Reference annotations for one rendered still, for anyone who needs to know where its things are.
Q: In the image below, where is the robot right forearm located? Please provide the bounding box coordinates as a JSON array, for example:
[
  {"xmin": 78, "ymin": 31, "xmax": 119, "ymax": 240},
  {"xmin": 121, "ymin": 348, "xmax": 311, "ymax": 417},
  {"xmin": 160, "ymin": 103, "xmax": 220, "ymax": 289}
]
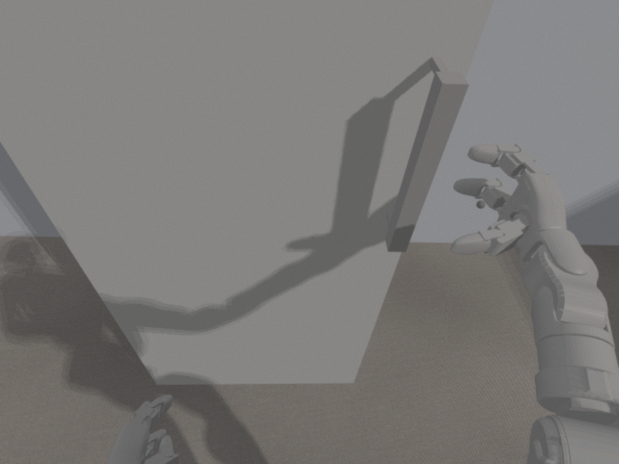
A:
[{"xmin": 518, "ymin": 229, "xmax": 619, "ymax": 428}]

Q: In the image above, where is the robot right upper arm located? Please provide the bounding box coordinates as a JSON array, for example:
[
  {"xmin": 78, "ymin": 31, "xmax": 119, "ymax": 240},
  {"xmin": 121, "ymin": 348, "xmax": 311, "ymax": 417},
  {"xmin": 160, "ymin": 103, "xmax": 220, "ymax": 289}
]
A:
[{"xmin": 527, "ymin": 415, "xmax": 619, "ymax": 464}]

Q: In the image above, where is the handle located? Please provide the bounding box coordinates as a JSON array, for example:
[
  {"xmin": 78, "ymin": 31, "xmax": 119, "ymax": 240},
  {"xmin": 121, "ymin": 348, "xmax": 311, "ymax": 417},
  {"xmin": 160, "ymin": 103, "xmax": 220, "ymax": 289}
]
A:
[{"xmin": 385, "ymin": 57, "xmax": 469, "ymax": 252}]

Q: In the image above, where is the fridge door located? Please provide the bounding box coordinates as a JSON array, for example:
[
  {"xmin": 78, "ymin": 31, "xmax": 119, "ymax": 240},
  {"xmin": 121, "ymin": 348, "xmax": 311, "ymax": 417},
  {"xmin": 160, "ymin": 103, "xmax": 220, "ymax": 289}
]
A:
[{"xmin": 0, "ymin": 0, "xmax": 494, "ymax": 385}]

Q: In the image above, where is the robot left hand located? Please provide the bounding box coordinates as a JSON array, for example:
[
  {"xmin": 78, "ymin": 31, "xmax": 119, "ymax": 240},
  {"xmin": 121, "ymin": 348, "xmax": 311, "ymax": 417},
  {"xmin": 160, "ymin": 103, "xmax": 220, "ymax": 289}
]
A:
[{"xmin": 105, "ymin": 394, "xmax": 179, "ymax": 464}]

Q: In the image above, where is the robot right hand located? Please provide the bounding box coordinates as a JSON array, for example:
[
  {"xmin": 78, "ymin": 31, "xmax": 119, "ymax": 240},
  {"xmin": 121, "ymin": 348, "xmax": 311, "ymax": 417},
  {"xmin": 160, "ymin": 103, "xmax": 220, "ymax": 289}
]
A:
[{"xmin": 451, "ymin": 144, "xmax": 567, "ymax": 257}]

